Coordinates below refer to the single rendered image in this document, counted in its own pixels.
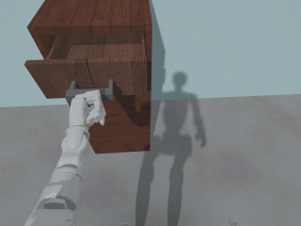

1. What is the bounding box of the handle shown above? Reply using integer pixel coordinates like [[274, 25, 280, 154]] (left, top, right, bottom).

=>
[[65, 79, 114, 103]]

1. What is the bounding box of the left robot upper arm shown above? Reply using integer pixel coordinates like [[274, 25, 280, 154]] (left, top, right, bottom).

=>
[[26, 208, 77, 226]]

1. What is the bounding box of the robot left forearm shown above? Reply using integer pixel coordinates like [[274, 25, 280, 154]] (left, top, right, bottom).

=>
[[24, 125, 91, 226]]

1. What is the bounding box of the robot left hand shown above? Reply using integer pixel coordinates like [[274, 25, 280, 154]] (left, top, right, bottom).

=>
[[69, 90, 106, 130]]

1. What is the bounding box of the cabinet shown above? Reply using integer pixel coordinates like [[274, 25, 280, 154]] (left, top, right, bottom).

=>
[[27, 0, 152, 154]]

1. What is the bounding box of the drawer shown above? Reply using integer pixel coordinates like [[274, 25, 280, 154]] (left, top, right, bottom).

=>
[[24, 32, 148, 99]]

